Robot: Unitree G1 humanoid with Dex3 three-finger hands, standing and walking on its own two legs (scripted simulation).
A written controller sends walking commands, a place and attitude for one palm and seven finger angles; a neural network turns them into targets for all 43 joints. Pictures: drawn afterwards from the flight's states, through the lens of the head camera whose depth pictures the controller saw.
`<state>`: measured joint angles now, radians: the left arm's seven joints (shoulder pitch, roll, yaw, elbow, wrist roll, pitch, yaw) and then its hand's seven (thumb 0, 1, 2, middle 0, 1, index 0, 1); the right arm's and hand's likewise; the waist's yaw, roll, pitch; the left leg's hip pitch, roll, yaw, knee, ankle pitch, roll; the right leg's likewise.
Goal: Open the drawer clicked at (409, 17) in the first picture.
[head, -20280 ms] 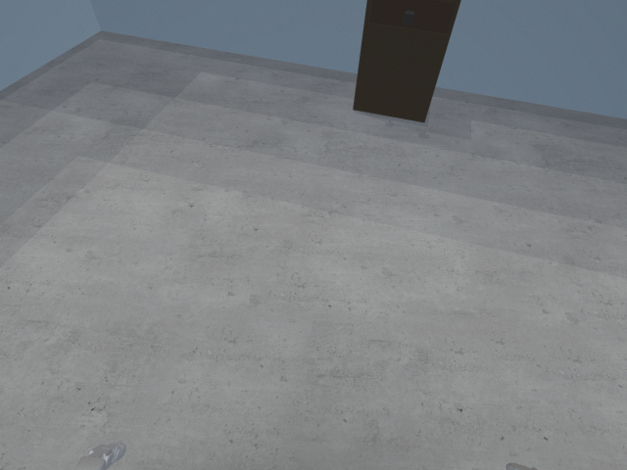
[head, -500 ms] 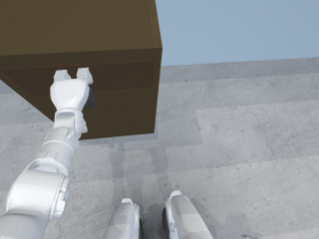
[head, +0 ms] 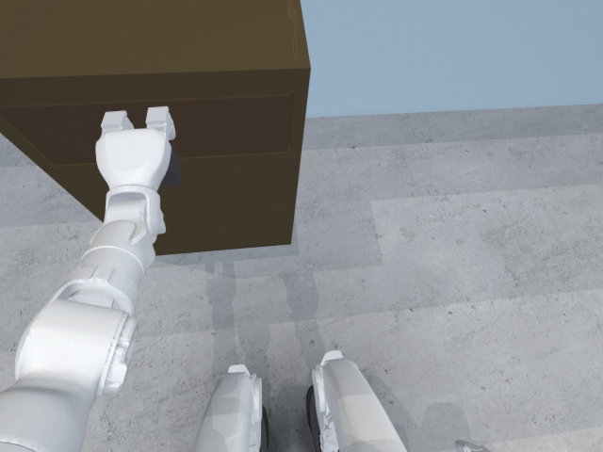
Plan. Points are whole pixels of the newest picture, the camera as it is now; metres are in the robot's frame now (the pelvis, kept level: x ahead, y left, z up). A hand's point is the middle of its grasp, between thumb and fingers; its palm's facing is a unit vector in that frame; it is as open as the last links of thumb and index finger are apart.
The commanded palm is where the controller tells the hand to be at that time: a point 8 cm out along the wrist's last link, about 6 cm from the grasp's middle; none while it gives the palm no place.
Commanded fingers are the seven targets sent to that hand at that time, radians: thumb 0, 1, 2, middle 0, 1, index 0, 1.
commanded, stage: lower the fingers behind the handle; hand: left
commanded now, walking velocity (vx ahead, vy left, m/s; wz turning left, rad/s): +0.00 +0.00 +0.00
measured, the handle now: (162, 155) +0.54 +0.18 -0.05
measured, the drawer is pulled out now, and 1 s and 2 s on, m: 0.00 0.00 0.00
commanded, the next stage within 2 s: lift the fingers back up to retry in 0.18 s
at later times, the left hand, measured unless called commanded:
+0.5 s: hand (144, 173) +0.50 +0.19 -0.04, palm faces -0.05 -0.03 -1.00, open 13.8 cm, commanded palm +0.49 +0.19 +0.03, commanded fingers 0.00 -0.50 0.30 -0.30 -1.20 -0.30 -1.20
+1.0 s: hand (127, 149) +0.50 +0.19 +0.02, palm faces -0.07 -0.06 -1.00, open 13.7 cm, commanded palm +0.49 +0.19 +0.08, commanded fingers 0.00 -0.50 0.30 -0.30 -1.20 -0.30 -1.20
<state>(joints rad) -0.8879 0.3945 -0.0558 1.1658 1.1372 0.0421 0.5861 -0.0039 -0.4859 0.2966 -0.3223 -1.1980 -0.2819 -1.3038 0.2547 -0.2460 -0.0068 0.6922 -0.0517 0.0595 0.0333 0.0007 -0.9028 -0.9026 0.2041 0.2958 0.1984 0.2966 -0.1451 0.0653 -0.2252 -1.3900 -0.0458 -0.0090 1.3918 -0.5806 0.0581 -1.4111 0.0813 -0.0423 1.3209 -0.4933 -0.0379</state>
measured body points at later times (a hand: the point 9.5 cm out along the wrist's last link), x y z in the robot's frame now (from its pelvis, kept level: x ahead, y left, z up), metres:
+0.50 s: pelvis +0.00 +0.00 +0.01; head +0.17 +0.00 +0.43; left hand +0.50 +0.19 +0.02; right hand +0.03 -0.26 -0.12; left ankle +0.02 +0.08 -0.59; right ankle +0.05 -0.10 -0.59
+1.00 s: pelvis +0.04 +0.00 +0.07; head +0.18 +0.01 +0.50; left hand +0.50 +0.20 +0.07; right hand +0.08 -0.26 -0.06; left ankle +0.02 +0.08 -0.59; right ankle +0.05 -0.10 -0.59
